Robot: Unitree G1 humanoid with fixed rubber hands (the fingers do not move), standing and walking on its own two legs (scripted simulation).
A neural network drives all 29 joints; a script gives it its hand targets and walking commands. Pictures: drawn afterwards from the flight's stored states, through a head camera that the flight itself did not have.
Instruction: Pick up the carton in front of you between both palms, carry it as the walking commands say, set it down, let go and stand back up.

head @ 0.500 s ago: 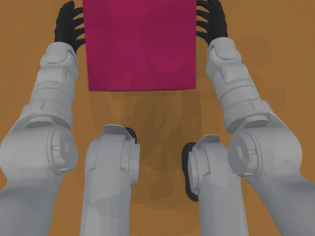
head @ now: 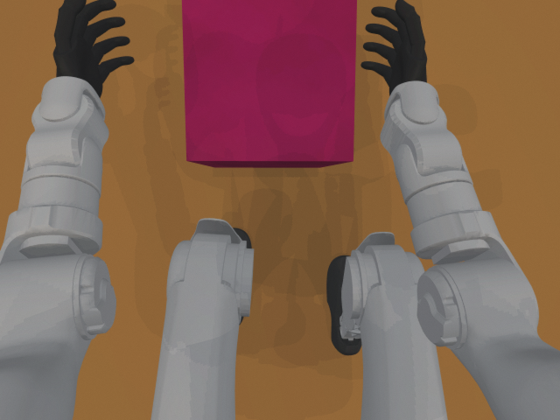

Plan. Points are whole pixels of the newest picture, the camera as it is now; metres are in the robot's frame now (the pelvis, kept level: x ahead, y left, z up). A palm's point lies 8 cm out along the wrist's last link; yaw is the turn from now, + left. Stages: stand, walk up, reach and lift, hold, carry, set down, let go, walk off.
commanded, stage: set down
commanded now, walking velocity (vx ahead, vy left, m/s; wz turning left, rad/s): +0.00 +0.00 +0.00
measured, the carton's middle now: (268, 101) +0.51 +0.08 -0.28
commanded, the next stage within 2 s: let go in 0.78 s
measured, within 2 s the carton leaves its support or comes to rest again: neither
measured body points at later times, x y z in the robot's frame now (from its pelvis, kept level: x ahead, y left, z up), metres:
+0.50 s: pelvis +0.03 +0.00 +0.13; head +0.33 +0.05 +0.46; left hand +0.49 +0.31 +0.01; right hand +0.53 -0.09 +0.01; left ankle +0.14 +0.12 -0.37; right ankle +0.10 -0.13 -0.37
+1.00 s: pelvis +0.07 +0.01 +0.26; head +0.33 +0.06 +0.63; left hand +0.46 +0.31 +0.14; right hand +0.50 -0.10 +0.14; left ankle +0.13 +0.12 -0.37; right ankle +0.10 -0.13 -0.37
